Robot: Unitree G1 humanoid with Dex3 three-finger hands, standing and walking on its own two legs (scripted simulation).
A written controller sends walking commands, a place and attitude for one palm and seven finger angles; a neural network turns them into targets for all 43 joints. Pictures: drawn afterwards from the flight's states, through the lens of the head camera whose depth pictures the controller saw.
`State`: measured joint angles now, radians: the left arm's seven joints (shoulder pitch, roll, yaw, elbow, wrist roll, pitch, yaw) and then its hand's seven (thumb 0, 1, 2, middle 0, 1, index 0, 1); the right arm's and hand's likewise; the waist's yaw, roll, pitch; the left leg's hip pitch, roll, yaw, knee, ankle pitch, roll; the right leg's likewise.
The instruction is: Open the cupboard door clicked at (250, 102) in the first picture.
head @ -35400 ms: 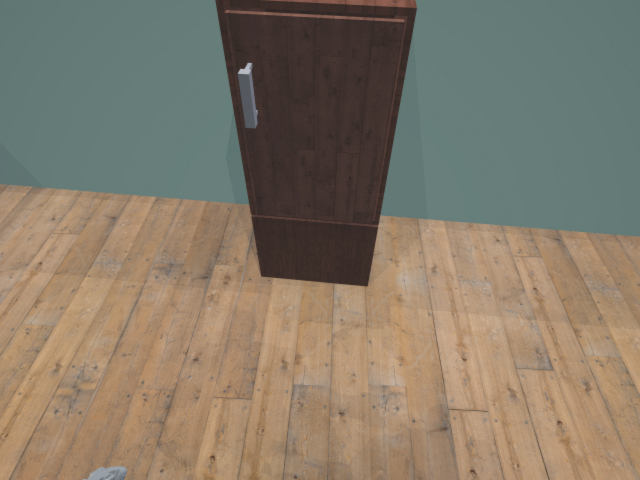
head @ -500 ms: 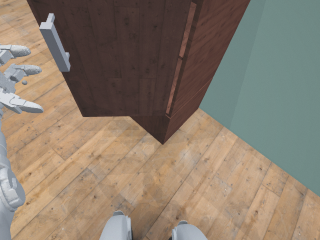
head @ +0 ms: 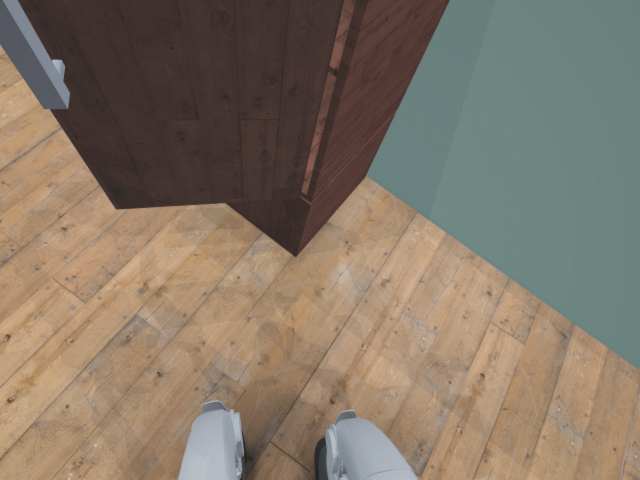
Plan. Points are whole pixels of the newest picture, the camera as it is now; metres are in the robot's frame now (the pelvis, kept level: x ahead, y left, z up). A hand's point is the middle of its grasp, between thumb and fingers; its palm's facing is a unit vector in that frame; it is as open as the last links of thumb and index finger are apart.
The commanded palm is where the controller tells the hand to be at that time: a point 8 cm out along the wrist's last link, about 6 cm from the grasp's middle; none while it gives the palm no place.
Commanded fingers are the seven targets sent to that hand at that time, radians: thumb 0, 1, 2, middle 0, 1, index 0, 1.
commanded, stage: move the hooked fingers beside the handle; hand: left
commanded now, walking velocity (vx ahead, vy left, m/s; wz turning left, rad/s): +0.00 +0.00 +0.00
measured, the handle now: (30, 38) +0.59 +0.28 +0.10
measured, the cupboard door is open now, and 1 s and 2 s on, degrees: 46 46 46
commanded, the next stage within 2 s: slide the fingers in behind the handle in 0.84 s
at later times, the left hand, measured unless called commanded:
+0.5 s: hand out of the picture +0.52 +0.35 +0.11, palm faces +0.07 -1.00 +0.01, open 14.0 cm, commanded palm +0.52 +0.37 +0.10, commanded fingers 0.00 -0.50 0.30 -0.30 -1.20 -0.30 -1.20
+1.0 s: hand out of the picture +0.52 +0.33 +0.11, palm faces +0.09 -1.00 -0.01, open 14.0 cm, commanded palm +0.52 +0.36 +0.10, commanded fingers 0.00 -0.50 0.30 -0.30 -1.20 -0.30 -1.20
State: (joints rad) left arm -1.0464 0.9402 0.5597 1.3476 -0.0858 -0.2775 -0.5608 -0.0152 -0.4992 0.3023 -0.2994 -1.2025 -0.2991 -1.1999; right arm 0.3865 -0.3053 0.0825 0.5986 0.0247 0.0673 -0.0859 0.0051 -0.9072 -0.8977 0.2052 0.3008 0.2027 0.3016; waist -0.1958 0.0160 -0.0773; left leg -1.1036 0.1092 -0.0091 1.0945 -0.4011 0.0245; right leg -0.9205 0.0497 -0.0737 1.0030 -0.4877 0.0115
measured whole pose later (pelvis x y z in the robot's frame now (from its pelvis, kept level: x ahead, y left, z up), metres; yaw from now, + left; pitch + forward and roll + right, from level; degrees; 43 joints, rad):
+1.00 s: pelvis +0.01 +0.01 +0.00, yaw +0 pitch +25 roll -7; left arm -1.08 0.94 0.54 1.33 -0.06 -0.26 -0.51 -0.02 -0.50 0.30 -0.30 -1.20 -0.30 -1.20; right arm 0.39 -0.29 0.10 0.59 0.01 0.09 -0.06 0.00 -0.91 -0.90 0.21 0.30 0.20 0.30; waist -0.21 0.03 -0.07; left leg -1.13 0.10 -0.02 1.10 -0.41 0.03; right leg -0.94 0.05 -0.08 1.00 -0.49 0.02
